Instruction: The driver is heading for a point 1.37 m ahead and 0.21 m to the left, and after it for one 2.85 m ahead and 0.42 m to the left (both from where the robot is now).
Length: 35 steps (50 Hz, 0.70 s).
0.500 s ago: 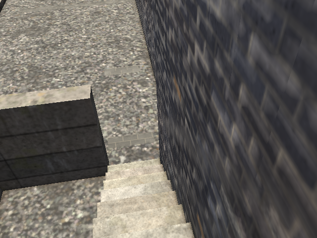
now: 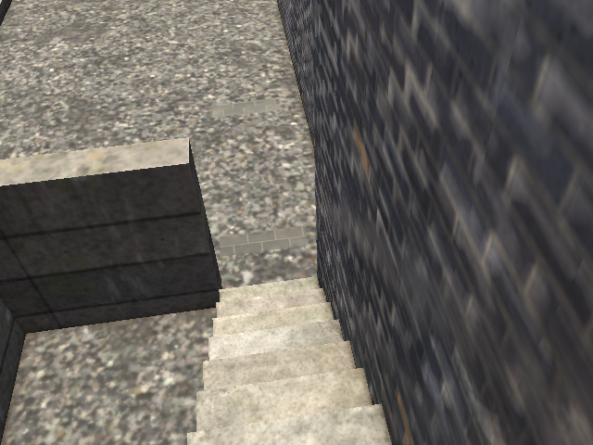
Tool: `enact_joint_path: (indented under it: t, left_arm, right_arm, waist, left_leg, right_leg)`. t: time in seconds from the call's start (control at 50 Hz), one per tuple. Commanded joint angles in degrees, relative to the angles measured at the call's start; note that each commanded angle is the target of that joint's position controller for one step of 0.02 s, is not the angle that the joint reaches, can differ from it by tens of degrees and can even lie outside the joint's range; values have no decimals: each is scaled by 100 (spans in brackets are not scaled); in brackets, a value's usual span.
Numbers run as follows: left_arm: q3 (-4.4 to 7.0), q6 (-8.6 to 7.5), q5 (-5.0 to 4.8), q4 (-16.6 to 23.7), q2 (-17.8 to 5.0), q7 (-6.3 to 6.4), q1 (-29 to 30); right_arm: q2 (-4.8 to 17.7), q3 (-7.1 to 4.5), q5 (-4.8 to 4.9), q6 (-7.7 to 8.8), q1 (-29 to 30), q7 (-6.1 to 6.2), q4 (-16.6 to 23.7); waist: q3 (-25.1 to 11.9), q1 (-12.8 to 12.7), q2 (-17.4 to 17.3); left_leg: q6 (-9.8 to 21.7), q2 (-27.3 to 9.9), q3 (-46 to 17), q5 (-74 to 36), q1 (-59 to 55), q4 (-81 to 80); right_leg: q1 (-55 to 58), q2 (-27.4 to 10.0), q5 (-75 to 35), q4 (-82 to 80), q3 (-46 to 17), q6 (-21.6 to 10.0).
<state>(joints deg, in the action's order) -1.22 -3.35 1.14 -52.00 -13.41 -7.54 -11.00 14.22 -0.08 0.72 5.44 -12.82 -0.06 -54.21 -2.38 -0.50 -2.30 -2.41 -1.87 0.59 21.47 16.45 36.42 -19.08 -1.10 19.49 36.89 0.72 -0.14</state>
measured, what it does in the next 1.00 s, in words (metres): goes down: right foot 0.20 m lower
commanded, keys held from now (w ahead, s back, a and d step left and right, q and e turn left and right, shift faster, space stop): w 1.00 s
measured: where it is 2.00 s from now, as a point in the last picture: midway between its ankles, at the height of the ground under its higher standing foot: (269, 424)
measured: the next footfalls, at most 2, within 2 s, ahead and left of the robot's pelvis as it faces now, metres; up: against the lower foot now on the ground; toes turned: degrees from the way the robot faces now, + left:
right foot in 0.62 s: +0.29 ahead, -0.09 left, -0.19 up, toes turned +0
left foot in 1.18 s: +0.50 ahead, +0.19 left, -0.39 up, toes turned +5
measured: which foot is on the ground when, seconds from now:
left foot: down 0.00-0.62, up 0.64-1.00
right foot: down 0.00-0.14, up 0.16-0.60, down 0.62-1.00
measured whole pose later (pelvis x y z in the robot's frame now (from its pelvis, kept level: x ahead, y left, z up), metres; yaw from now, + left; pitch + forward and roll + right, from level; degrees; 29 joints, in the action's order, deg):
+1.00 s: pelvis +0.32 +0.02 -0.25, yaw +1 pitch +2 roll -2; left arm -1.9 -6.6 3.3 -56.2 -6.3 -2.6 -29.8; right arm 14.3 1.3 -3.1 3.3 -17.0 -1.5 -52.5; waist -6.4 -3.6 -4.3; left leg -4.6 -6.2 -6.1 -14.2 43.9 51.4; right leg -23.3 2.6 38.0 58.8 2.9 -2.2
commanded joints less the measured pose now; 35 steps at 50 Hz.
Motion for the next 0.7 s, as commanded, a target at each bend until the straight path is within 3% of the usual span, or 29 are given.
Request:
enact_joint_path:
  t: [0.02, 0.04, 0.06, 0.1, 0.14, 0.16, 0.18, 0.22, 0.26, 0.28, 0.32, 0.34, 0.38, 0.4, 0.42, 0.44, 0.46, 0.48, 0.5, 0.52, 0.54, 0.56, 0.58, 0.6, 0.62, 0.64, 0.66, 0.68, 0.7]
  left_arm:
    - [215, -3, 118, 322, -758, 133, 145]
    - [192, 5, 138, 347, -690, 149, 174]
    - [259, 32, 173, 466, -800, 195, 406]
    - [278, 20, 168, 453, -727, 241, 180]
    - [244, -12, 233, 596, -529, 224, 193]
    - [282, -54, 190, 724, -520, 229, 418]
    - [259, -151, 196, 776, -435, 271, 579]
    - [184, -311, 317, 872, -46, 389, 720]
    - [189, -351, 505, 676, 87, 377, 383]
    - [219, -310, 517, 645, 62, 391, 451]
    - [207, -224, 513, 486, 92, 345, 284]
    - [80, -126, 634, 518, 198, 239, 279]
    - [63, -10, 596, 550, 74, 52, 14]
    - [62, 107, 735, 709, -25, 13, 320]
    - [66, 160, 718, 826, -21, 12, 543]
    - [0, 196, 752, 883, 75, -64, 622]
    - [-106, 200, 625, 1027, 214, -91, 690]
    - [-146, 241, 548, 1137, 284, -111, 661]
    - [-104, 265, 605, 1177, 43, -83, 526]
    - [-86, 277, 757, 1063, -73, -56, 77]
    - [-73, 236, 746, 1148, -202, -66, 165]
    - [-48, 196, 810, 1129, -396, -91, -140]
    - [58, 118, 688, 1030, -474, -108, -368]
    - [175, -8, 639, 629, -558, -33, -1247]
    - [329, -99, 763, 269, -744, 69, -2238]
    - [459, -76, 743, 371, -1027, 33, -2713]
    - [523, 10, 581, 216, -1251, -183, -3412]
    - [429, -1, 569, 75, -1094, -270, -3537]
    - [459, -86, 365, 242, -1080, -250, -2207]
  right_arm:
    - [259, -72, 57, 212, -40, 136, 277]
    - [327, -93, 55, 250, -172, 151, 228]
    - [689, -220, -87, 239, 203, 171, 300]
    - [787, -285, -55, 283, -19, 195, 258]
    - [1076, -408, -102, 358, -264, 178, 205]
    - [1268, -484, -186, 394, -373, 172, 161]
    - [1362, -531, -209, 421, -818, 193, 146]
    - [1253, -507, -231, 460, -1655, 203, -33]
    - [1027, -389, -250, 465, -1662, 190, -99]
    - [637, -270, -327, 429, -1837, 207, -144]
    - [324, -118, -449, 345, -1909, 150, -297]
    - [102, 31, -688, 250, -1787, 170, -500]
    - [243, 112, -684, 218, -1346, 147, -450]
    - [35, 201, -644, 271, -1492, 239, -625]
    - [-17, 276, -628, 321, -1958, 320, -850]
    - [-39, 359, -615, 372, -1717, 422, -661]
    - [240, 338, -751, 368, -1129, 359, -447]
    - [676, 240, -848, 310, -1054, 202, -435]
    - [989, 120, -814, 307, -978, 67, -283]
    - [1124, 95, -753, 320, -860, -21, -265]
    - [1148, 42, -546, 299, -802, 38, -145]
    - [1303, 2, -503, 264, -517, 82, 36]
    - [1234, -35, -352, 147, -808, 51, -36]
    - [991, 3, -395, 76, -1207, -25, -233]
    - [564, 76, -494, 25, -2430, -293, -795]
    - [402, 19, -612, -48, -2575, -599, -789]
    - [580, -117, -423, 1, -2518, -534, -536]
    - [433, 49, -230, 56, -1437, -504, 154]
    - [140, 229, -144, 73, -717, -287, 593]
  waist:
    - [-6, -52, 428]
    - [-5, -31, 361]
    - [147, -70, 380]
    - [24, -101, 192]
    - [94, 98, -463]
    - [344, 287, -707]
    - [312, 548, -749]
    - [373, 860, -730]
    - [418, 658, -530]
    - [393, 724, -306]
    - [595, 586, -245]
    - [687, 354, -41]
    - [632, 28, -96]
    - [535, 234, -304]
    - [620, 456, -285]
    - [680, 461, 146]
    - [688, 255, -45]
    - [496, 258, -294]
    - [726, 213, -149]
    - [907, -6, -127]
    - [981, 125, -21]
    - [995, -27, -131]
    - [769, 17, 174]
    - [709, -212, 562]
    - [284, -269, 1100]
    - [-350, -286, 1316]
    - [-1201, -389, 1570]
    - [-1367, -613, 1040]
    - [-454, -242, 748]
  left_leg:
    - [118, -30, 44, -894, -143, -31]
    - [201, -34, 16, -1059, -159, -20]
    - [384, -30, 41, -1210, -52, 8]
    - [678, -104, -223, -1345, -7, -148]
    - [1095, -293, -786, -1307, -203, -585]
    - [1438, -532, -1266, -1166, -334, -750]
    - [1791, -849, -1999, -1360, -823, -768]
    - [2228, -1368, -3108, -1376, -1594, -525]
    - [2340, -1527, -3541, -959, -1953, -135]
    - [2319, -1525, -3458, -682, -2017, -72]
    - [2286, -1314, -3124, -303, -1452, 52]
    - [2018, -1127, -2541, -297, -811, 324]
    - [1979, -867, -1948, -36, 937, 281]
    - [1737, -827, -1908, 317, 474, 588]
    - [1781, -852, -2005, 432, 227, 890]
    - [1681, -545, -1568, 608, 1303, 915]
    - [1521, -205, -892, 1276, 3203, 901]
    - [1463, -159, -660, 2197, 4144, 731]
    - [1387, -324, -817, 2746, 4214, 848]
    - [1357, -511, -1090, 2628, 3946, 1244]
    - [1328, -594, -1281, 1806, 2779, 1605]
    - [1105, -745, -1689, 1277, 1413, 2419]
    - [1173, -590, -1732, 779, 340, 2957]
    - [1078, -138, -1477, 456, 243, 4214]
    - [793, 506, -796, 709, 446, 6083]
    - [617, 735, -816, 1386, 2811, 8309]
    - [262, 1206, -760, 2086, 4346, 9741]
    - [88, 1226, -671, 2075, 5369, 9218]
    - [-160, 364, -733, 1413, 6462, 8734]
  right_leg:
    - [-162, -841, 1002, -1350, -1061, -664]
    - [-201, -807, 931, -1241, -979, -661]
    - [-300, -676, 770, -962, -784, -750]
    - [-278, -512, 807, -509, -389, -678]
    - [-664, 27, 834, 653, 316, -379]
    - [-1180, 328, 748, 1353, 577, -195]
    - [-1833, 319, 781, 1838, 431, -75]
    - [-3212, 185, 1095, 3080, -407, -28]
    - [-4479, 70, 371, 3894, -980, -34]
    - [-4928, 70, -42, 4187, -1083, -45]
    - [-5336, 151, -816, 4486, -1121, -124]
    - [-5058, -54, -1598, 4532, -1055, -283]
    - [-3941, -129, -2110, 4544, -474, -321]
    - [-4397, -365, -3045, 3580, -810, -250]
    - [-4728, -419, -3409, 3385, -716, -159]
    - [-3579, -380, -5118, 2133, -452, -234]
    - [-1317, -182, -5195, 1721, 45, -221]
    - [58, 120, -4522, 2212, 466, -95]
    - [459, 70, -4034, 2212, 376, 38]
    - [505, 6, -3674, 2373, 182, 68]
    - [-129, -90, -3023, 1439, 9, 60]
    - [-571, -415, -3262, 166, -361, -169]
    - [-476, -337, -3038, -1428, -54, -257]
    - [669, -154, -4203, -2308, 338, -345]
    - [1817, -246, -4392, -2780, 388, -579]
    - [3607, -708, -5703, -59, -300, -1333]
    - [4705, -1328, -6179, 323, -1703, -2150]
    - [4980, -2002, -4428, -608, -2973, -2498]
    - [4090, -2558, -2460, -1164, -3520, -2481]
